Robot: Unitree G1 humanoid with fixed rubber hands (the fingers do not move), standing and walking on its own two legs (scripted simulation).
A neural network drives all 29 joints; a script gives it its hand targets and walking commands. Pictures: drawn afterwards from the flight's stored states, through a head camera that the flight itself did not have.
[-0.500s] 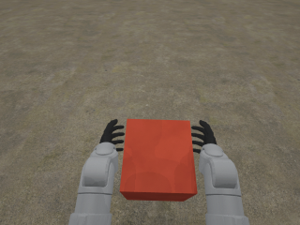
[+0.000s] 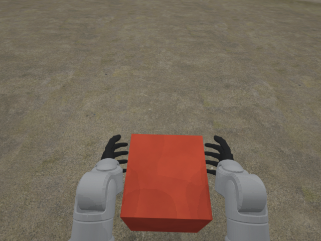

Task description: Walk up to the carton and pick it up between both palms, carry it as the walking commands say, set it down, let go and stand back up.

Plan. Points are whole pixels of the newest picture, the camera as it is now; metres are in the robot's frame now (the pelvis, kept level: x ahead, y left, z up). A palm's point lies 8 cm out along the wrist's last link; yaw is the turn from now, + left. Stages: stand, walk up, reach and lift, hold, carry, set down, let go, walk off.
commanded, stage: carry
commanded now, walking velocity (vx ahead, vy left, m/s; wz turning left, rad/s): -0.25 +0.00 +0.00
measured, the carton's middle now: (165, 184) +0.29 -0.01 +0.01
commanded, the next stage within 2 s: none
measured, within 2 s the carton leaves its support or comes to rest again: neither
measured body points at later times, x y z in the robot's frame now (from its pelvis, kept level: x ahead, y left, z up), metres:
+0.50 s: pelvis -0.14 -0.01 +0.02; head -0.13 -0.03 +0.47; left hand +0.16 +0.10 +0.11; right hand +0.15 -0.16 +0.11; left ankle -0.16 +0.11 -0.66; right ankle -0.10 -0.11 -0.72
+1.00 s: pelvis -0.33 -0.01 +0.01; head -0.33 -0.02 +0.46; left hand -0.04 +0.12 +0.11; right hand -0.04 -0.15 +0.10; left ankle -0.22 +0.11 -0.71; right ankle -0.35 -0.10 -0.72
